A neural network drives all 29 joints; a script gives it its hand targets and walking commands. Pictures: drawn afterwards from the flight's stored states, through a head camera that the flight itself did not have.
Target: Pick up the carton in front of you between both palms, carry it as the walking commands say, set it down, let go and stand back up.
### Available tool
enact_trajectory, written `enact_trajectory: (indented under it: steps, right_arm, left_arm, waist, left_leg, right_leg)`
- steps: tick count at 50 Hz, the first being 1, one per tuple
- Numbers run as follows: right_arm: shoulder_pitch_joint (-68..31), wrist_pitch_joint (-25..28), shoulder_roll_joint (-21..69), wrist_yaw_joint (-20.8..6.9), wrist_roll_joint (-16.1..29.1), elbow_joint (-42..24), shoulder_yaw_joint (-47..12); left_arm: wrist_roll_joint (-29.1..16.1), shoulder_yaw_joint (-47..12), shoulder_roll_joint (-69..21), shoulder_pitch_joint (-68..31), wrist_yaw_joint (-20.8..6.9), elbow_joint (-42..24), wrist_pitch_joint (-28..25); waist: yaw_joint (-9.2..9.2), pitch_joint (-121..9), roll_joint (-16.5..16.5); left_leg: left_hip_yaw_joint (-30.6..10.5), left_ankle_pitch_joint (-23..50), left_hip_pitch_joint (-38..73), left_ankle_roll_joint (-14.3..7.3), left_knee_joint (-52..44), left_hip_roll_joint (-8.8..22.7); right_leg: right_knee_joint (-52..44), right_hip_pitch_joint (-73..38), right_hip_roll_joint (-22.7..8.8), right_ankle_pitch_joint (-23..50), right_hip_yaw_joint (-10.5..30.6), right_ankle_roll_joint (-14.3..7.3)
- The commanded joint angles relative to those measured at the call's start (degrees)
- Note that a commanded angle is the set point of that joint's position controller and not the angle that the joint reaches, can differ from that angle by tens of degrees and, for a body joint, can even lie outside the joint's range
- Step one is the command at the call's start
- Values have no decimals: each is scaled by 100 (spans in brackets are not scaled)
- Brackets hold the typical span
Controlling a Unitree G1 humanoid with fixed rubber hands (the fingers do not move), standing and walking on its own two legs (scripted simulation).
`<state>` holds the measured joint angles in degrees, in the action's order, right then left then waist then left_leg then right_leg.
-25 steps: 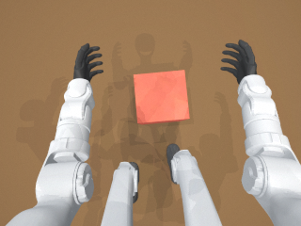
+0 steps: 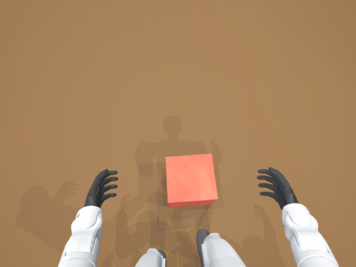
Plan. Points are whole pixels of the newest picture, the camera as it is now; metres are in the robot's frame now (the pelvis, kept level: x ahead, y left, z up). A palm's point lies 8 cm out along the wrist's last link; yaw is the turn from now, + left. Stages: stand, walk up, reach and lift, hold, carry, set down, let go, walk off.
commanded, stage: let go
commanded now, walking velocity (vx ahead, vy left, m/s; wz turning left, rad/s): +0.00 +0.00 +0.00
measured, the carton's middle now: (189, 182) +0.40 -0.05 -0.62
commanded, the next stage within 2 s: stand in 0.70 s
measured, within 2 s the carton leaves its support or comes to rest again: neither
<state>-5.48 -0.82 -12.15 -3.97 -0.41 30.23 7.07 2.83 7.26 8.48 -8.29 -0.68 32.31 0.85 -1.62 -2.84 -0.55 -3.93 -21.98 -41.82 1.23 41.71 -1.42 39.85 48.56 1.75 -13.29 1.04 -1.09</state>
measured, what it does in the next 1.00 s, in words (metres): stands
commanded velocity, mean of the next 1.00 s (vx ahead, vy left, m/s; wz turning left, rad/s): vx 0.00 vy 0.00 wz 0.00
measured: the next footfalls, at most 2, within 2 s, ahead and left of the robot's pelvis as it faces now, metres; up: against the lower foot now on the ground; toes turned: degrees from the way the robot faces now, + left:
none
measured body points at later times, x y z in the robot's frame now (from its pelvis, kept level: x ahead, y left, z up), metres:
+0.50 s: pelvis +0.02 +0.03 +0.03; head +0.04 +0.02 +0.48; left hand +0.20 +0.26 -0.04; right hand +0.19 -0.21 -0.05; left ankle -0.04 +0.13 -0.71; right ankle +0.04 -0.10 -0.71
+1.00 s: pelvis +0.03 +0.01 +0.03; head +0.03 +0.00 +0.47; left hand +0.16 +0.30 -0.06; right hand +0.17 -0.27 -0.07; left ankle -0.04 +0.13 -0.71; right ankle +0.04 -0.10 -0.71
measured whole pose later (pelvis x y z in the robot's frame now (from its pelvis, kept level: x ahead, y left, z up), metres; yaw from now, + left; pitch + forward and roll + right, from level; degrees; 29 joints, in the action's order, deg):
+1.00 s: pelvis +0.03 +0.01 +0.03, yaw +0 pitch -1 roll -1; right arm 13.6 -0.2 -17.6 0.5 -1.1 37.2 4.0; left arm 1.6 4.3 16.1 11.6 1.5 42.0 -0.2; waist 0.0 0.7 -2.5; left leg -4.1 -22.4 -6.7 -0.1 30.7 -1.1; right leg 31.3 14.4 1.6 -15.5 1.1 -0.4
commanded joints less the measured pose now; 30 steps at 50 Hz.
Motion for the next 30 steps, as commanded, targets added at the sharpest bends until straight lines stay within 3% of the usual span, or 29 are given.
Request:
enact_trajectory:
  steps: [1, 10, 18, 22, 30]
  right_arm:
    - [589, 207, -452, 57, 63, -630, -10]
    - [1640, 169, -519, 64, 104, -1049, -280]
    - [1689, -338, -658, 2, 8, -1152, -267]
    - [1679, -525, -674, -2, -59, -1173, -230]
    - [1733, -607, -601, 22, -67, -1249, -232]
  left_arm:
    - [-55, 33, 557, 522, -55, -608, -208]
    - [-191, -230, 682, 1667, -157, -1047, -197]
    - [-259, -388, 720, 1816, -286, -1269, 226]
    - [-264, -388, 746, 1767, -312, -1291, 389]
    - [-161, -313, 804, 1840, -315, -1282, 514]
  waist:
    - [1, -2361, 234]
    - [119, -721, -211]
    - [138, 499, -294]
    - [110, 662, -178]
    - [177, 445, -105]
  left_leg:
    - [321, 1412, 106, 10, -947, -142]
    - [162, 1924, 1999, 1, -2060, 3]
    - [118, 1071, 1736, -140, -2603, 275]
    - [127, 1060, 1783, -153, -2585, 297]
    - [189, 1795, 2360, -59, -2299, 141]
  right_leg:
    - [-324, -4402, -140, 2772, 292, 131]
    - [-1379, -4946, 19, 1946, 19, 163]
    - [-1427, -5599, 187, 1212, -99, 212]
    - [-1380, -5723, 210, 1201, -118, 222]
    - [-1464, -5681, 179, 1671, -31, 191]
